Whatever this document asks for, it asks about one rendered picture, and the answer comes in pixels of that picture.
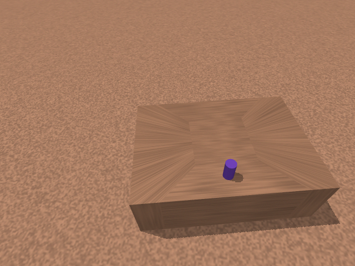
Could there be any can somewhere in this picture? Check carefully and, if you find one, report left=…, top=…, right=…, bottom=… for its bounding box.
left=223, top=159, right=237, bottom=180

